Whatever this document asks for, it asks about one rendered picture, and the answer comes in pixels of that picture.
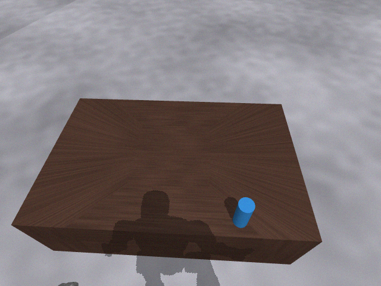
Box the can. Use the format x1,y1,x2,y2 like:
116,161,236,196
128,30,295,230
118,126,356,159
233,197,255,228

